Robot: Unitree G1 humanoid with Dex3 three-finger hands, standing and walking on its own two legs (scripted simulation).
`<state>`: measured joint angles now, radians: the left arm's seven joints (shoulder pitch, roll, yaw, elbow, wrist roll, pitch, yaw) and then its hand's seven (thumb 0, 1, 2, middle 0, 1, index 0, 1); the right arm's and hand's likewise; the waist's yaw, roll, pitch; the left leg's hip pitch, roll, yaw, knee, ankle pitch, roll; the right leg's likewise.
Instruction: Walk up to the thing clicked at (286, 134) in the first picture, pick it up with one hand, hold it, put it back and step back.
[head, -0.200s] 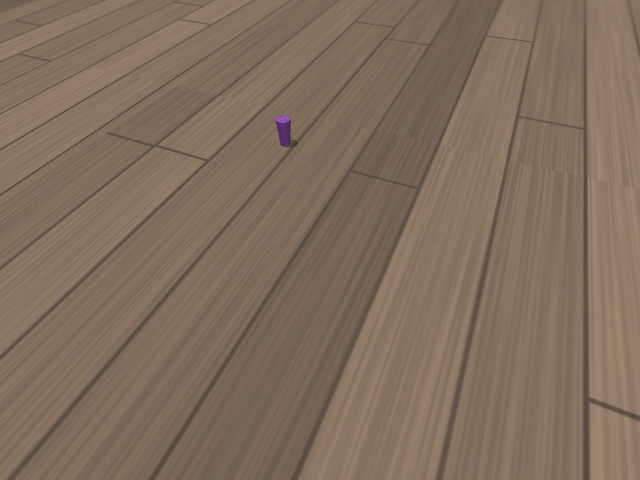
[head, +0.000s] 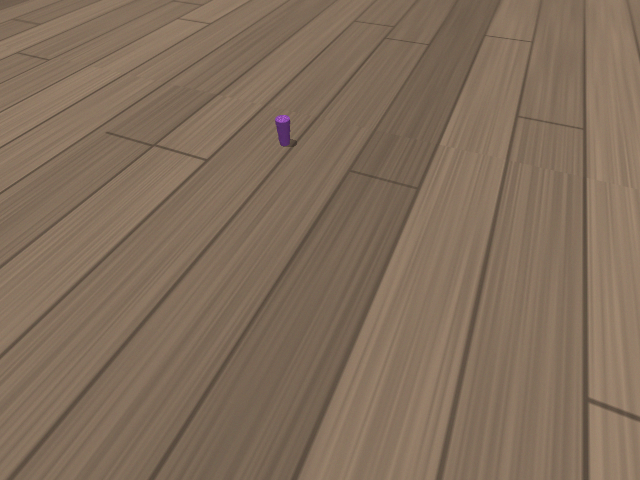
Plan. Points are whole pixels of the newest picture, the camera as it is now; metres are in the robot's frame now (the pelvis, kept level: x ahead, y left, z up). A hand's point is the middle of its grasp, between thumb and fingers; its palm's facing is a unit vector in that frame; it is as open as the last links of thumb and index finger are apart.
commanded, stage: stand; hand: left
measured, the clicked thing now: (283, 131) +1.92 +0.24 -0.71
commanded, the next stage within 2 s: walk up in 0.92 s
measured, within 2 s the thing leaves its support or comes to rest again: neither
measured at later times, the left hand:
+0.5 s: hand out of the picture +0.07 +0.25 -0.16, palm faces -0.01 -0.94 -0.34, open 7.3 cm
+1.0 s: hand out of the picture +0.08 +0.26 -0.15, palm faces +0.00 -0.94 -0.33, open 7.3 cm
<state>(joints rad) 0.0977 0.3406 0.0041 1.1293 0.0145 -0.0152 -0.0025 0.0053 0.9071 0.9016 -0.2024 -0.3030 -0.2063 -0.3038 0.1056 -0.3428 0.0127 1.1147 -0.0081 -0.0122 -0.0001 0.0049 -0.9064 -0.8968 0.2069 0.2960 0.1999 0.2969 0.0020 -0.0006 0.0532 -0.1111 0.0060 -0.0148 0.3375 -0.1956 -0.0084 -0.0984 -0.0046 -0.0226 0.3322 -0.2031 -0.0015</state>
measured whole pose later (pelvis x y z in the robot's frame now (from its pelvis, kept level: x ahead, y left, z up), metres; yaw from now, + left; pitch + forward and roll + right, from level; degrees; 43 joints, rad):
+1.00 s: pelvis +0.01 +0.00 +0.00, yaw +1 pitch -1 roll +0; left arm 0.16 0.36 0.04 1.08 0.03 -0.03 -0.05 0.01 0.91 0.90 -0.20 -0.30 -0.21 -0.30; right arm 0.16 -0.36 -0.04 1.07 -0.03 -0.03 0.04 0.01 -0.90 -0.90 0.21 0.30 0.20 0.30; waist 0.01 0.00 0.01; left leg -0.16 -0.01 -0.02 0.46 -0.37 0.04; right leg -0.15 -0.02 -0.03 0.47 -0.41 -0.03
